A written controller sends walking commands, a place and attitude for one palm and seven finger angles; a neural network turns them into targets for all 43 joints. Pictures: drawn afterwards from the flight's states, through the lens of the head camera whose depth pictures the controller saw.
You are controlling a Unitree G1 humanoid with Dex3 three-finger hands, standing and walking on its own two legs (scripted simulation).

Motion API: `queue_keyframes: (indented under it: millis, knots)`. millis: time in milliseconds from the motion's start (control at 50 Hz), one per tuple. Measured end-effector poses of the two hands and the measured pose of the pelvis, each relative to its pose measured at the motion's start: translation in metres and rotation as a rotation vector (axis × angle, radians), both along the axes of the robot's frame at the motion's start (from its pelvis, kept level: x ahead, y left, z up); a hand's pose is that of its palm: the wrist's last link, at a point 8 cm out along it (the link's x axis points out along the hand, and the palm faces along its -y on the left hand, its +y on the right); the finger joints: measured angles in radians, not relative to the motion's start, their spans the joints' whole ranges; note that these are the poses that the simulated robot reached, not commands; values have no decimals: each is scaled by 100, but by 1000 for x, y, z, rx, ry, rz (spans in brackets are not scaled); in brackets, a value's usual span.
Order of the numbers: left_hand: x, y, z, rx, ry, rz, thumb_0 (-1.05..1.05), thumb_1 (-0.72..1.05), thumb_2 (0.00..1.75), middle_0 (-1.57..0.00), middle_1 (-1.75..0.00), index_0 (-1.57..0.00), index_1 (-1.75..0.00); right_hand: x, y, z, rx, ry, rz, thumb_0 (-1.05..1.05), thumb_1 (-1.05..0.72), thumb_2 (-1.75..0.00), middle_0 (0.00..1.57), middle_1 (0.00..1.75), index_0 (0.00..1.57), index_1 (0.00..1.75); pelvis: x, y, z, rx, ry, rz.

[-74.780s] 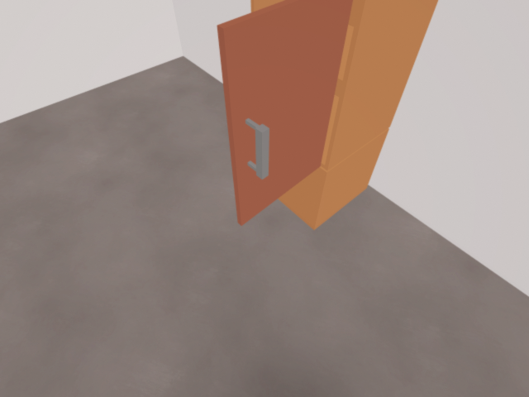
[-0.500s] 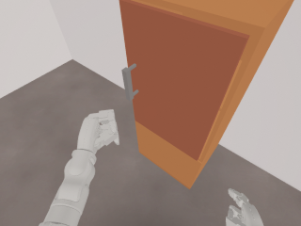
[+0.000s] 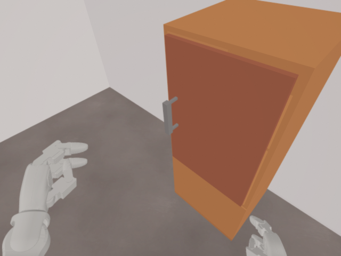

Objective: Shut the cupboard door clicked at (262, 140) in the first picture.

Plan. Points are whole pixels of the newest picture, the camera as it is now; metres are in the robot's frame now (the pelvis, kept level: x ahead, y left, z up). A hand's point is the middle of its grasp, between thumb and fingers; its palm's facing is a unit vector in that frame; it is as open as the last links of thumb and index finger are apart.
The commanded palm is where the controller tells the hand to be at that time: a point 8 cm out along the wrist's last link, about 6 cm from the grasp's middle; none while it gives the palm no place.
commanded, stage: draw the hand back to the body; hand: left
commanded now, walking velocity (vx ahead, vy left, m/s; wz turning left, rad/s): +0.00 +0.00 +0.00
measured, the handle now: (171, 115) +0.61 +0.08 -0.04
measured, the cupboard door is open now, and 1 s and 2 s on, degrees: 0 0 0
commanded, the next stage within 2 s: step back with the hand held close in 0.54 s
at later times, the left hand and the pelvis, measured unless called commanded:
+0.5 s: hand (30, 195) +0.17 +0.27 +0.15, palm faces +0.45 -0.82 -0.36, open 7.4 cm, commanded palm +0.13 +0.31 +0.18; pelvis -0.02 +0.01 +0.00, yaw +0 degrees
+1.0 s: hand (28, 192) +0.18 +0.27 +0.16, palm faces +0.36 -0.81 -0.46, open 7.5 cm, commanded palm +0.12 +0.32 +0.18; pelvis -0.04 +0.03 -0.01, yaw -2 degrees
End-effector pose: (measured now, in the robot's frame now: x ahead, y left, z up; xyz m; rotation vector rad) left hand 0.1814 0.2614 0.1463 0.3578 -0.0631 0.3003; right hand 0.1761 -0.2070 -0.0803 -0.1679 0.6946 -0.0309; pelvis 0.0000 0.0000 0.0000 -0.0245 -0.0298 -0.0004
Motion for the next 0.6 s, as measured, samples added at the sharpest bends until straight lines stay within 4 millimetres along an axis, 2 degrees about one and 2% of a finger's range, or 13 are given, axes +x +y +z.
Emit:
queue_keyframes:
  millis: [160,240,320,440,500,600]
  knots:
    - [-34,38,28,107,-56,114,2,89,90,-44,-55,-44,-55,-6,-6,1,-18,-10,-19,2,-91,-89,20,30,20,30,-2,4,1,-5,-11,-3]
    - [-50,50,41,153,-96,160,2,89,90,-34,-44,-34,-44,-8,-7,3,-23,-29,-21,2,-91,-89,20,30,20,30,-5,7,0,-6,-18,-1]
    - [-55,51,35,122,-101,177,2,89,90,-27,-37,-27,-37,-10,-5,3,-29,-34,-13,1,-91,-89,20,30,20,30,-11,11,0,-4,-23,4]
    - [-52,48,17,66,-71,148,2,89,90,-22,-32,-22,-32,-19,-3,5,-41,-31,-21,2,-91,-89,20,30,20,30,-17,11,0,-2,-26,-2]
    - [-51,46,20,70,-90,132,2,89,90,-22,-31,-22,-31,-22,-3,7,-45,-41,-25,2,-90,-89,20,30,20,30,-16,11,0,-5,-32,-5]
    - [-50,46,37,109,-146,117,2,89,90,-21,-30,-21,-30,-23,0,7,-34,-58,-28,2,-90,-89,20,30,20,30,-16,14,0,-6,-41,-8]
